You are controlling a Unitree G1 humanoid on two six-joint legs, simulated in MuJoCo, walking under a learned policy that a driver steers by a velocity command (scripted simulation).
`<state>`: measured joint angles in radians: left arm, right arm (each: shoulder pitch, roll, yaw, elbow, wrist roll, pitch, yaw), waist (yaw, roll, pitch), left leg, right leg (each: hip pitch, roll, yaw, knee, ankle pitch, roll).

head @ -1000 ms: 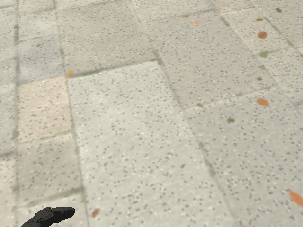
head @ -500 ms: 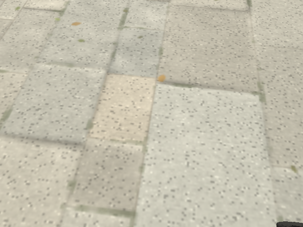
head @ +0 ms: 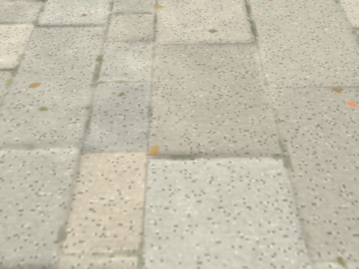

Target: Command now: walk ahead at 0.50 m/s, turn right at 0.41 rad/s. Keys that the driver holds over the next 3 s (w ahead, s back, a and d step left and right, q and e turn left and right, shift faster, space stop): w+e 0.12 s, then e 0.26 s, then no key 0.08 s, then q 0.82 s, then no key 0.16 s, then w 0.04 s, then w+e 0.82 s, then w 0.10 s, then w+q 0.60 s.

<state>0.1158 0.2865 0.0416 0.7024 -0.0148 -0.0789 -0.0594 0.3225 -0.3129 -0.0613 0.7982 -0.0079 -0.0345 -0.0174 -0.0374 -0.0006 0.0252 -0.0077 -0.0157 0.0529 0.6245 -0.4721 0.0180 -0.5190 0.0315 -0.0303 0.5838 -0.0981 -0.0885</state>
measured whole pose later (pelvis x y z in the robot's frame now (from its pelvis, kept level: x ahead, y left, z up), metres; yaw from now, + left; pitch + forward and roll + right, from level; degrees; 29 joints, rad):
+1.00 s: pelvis +0.28 -0.01 +0.02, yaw -5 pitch +1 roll +0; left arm 0.18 0.27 0.06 0.73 0.00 0.02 0.05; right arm 0.19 -0.33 -0.09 0.69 0.03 0.05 0.01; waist 0.02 0.01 0.05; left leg -0.46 0.00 -0.01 0.89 -0.40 -0.08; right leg -0.19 -0.05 -0.05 0.47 -0.29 0.01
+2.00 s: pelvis +0.42 +0.05 +0.02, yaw -3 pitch +2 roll +1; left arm 0.39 0.30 0.07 0.74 -0.04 -0.03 0.02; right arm 0.20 -0.26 -0.06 0.71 0.00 -0.10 0.01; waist 0.03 -0.03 -0.02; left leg -0.24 -0.02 0.01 0.44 -0.24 0.02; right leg -0.39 0.01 0.11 1.02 -0.41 -0.02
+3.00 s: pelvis +0.97 -0.07 +0.00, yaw -3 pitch +2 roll +0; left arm 0.30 0.29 0.05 0.80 -0.01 -0.06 0.01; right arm 0.13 -0.29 -0.06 0.66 0.02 -0.06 0.05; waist 0.02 0.01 0.06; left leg -0.49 -0.07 0.04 0.63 -0.18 0.10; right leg -0.17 0.01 -0.05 1.06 -0.49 0.00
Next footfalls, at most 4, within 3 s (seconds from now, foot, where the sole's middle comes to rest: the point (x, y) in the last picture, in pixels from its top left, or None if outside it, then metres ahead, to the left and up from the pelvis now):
0.42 left None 0.41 0.06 -0.75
0.74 right None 0.28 -0.15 -0.75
1.10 left None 0.35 0.11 -0.75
1.54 right None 0.36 -0.11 -0.75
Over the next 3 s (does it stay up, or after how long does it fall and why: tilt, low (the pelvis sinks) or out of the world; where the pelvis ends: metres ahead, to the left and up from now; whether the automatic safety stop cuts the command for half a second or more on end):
stays up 0.97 -0.07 0.00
